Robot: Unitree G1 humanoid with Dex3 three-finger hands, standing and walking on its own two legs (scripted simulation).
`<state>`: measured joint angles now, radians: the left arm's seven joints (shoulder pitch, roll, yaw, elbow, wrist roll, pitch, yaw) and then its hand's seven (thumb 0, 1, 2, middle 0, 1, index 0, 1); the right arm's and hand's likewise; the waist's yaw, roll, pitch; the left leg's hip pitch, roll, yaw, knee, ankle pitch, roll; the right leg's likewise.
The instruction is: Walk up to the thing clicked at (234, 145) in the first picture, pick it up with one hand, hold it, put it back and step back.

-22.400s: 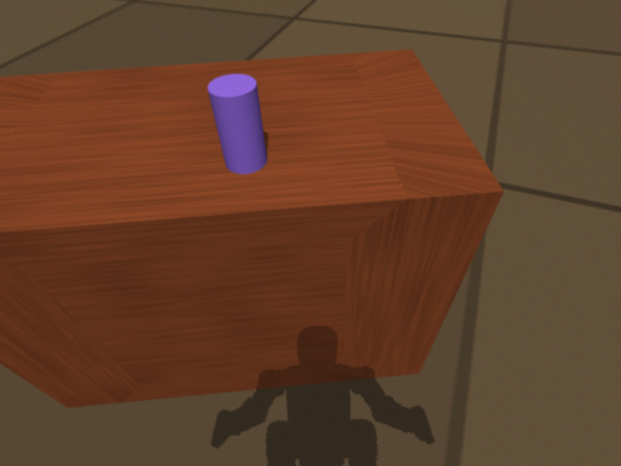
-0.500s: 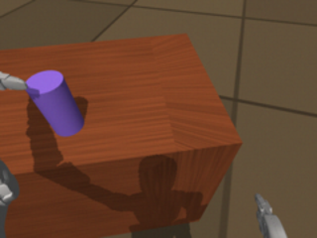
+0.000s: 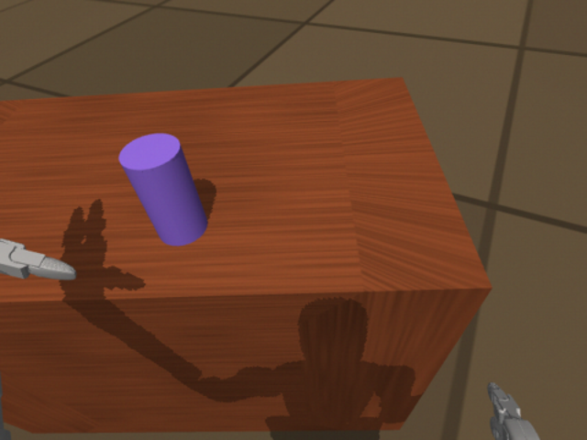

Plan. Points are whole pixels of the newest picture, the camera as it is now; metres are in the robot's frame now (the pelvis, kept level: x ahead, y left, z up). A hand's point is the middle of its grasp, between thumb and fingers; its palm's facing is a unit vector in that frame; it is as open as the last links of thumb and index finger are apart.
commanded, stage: sink last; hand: left
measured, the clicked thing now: (168, 192) +0.46 +0.22 +0.11
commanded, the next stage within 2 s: home in 0.68 s
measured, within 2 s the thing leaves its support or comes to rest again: neither
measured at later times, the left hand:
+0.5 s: hand (24, 371) +0.16 +0.22 +0.22, palm faces +0.43 -0.78 -0.46, open 17.4 cm
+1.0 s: hand (36, 367) +0.18 +0.25 +0.16, palm faces +0.44 -0.79 -0.42, open 17.4 cm
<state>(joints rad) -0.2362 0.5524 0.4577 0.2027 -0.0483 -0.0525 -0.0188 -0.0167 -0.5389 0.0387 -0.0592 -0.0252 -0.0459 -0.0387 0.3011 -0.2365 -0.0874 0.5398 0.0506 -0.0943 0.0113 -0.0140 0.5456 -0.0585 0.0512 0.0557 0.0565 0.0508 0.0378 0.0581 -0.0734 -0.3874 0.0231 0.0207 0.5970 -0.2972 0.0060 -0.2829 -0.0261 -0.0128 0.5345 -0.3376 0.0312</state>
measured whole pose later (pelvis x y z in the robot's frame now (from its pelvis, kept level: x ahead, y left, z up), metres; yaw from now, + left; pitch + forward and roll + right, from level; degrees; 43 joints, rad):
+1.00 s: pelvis -0.02 -0.02 +0.01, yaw +1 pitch -2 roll +1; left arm 0.38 0.35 0.41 -0.18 -0.07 -0.35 0.01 -0.01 -0.54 0.06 -0.07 -0.06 -0.06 -0.06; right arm 0.27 -0.21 -0.10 0.56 0.04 -0.14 -0.05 -0.01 0.15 -0.33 0.10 0.14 0.11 0.14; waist 0.06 0.04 0.04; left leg -0.19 0.01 0.01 0.43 -0.20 -0.02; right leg -0.13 -0.03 -0.03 0.47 -0.30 0.01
